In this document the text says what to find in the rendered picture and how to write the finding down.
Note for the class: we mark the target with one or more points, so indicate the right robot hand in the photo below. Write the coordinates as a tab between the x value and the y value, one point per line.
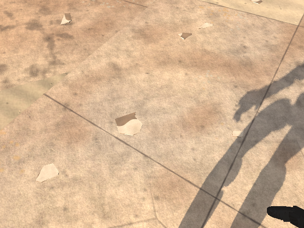
294	215

